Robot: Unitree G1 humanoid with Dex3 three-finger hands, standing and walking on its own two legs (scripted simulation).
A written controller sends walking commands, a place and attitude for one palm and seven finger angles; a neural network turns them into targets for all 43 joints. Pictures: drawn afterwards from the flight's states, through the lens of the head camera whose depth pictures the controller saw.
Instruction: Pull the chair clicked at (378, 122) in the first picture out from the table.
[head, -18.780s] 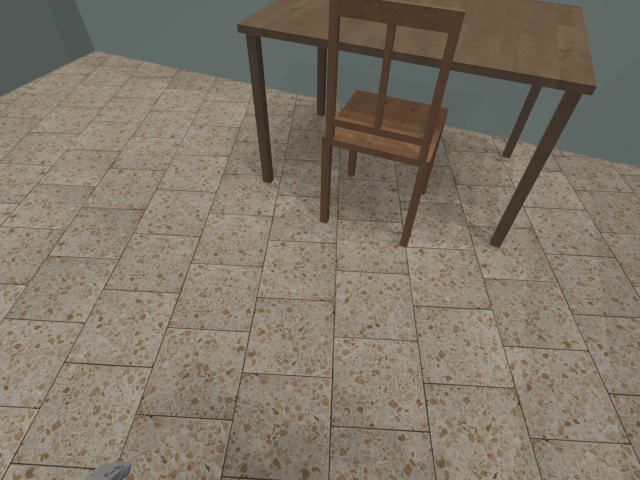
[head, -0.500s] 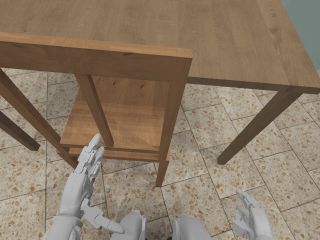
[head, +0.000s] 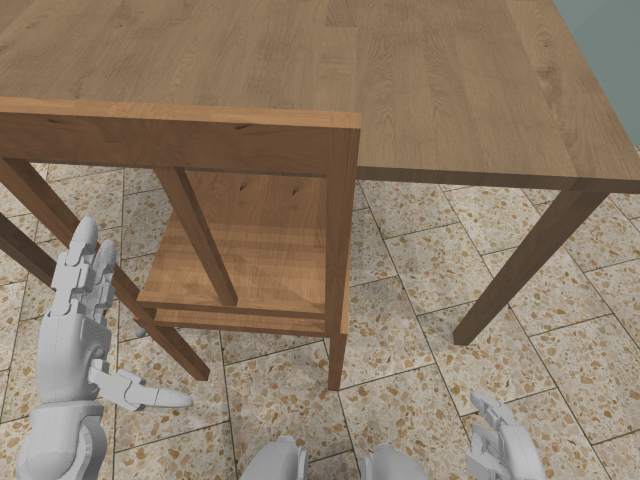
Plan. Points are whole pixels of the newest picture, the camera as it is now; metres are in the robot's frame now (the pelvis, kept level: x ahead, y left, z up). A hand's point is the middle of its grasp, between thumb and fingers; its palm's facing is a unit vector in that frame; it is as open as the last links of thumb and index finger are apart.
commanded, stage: push the fingers through the gap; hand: left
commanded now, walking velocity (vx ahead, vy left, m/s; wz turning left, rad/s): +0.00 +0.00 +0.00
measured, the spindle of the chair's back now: (206, 249) +0.40 +0.18 +0.03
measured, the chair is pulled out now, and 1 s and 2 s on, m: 0.00 0.00 0.00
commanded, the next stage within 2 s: hook a spindle and tug to test in 1.56 s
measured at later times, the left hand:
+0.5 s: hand (216, 334) +0.29 +0.15 +0.00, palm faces -0.06 -1.00 +0.02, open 17.1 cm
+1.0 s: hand (213, 281) +0.35 +0.16 +0.03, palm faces -0.05 -1.00 -0.06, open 17.0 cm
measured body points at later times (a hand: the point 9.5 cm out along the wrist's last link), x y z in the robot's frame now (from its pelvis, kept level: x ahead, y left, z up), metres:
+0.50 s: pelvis +0.00 +0.00 +0.00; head +0.10 +0.01 +0.44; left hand +0.29 +0.20 +0.00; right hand +0.16 -0.24 -0.10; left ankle +0.01 +0.07 -0.63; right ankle +0.01 -0.08 -0.64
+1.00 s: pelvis -0.01 +0.02 -0.01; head +0.10 +0.03 +0.43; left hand +0.35 +0.21 +0.03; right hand +0.14 -0.23 -0.12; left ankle +0.01 +0.07 -0.64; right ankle +0.01 -0.08 -0.63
